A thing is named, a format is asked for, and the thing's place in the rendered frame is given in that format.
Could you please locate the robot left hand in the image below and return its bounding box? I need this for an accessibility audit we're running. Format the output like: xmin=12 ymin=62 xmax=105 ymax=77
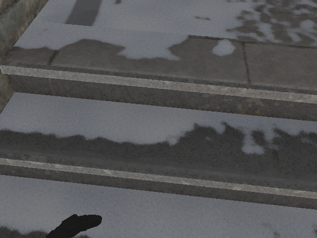
xmin=46 ymin=214 xmax=102 ymax=238

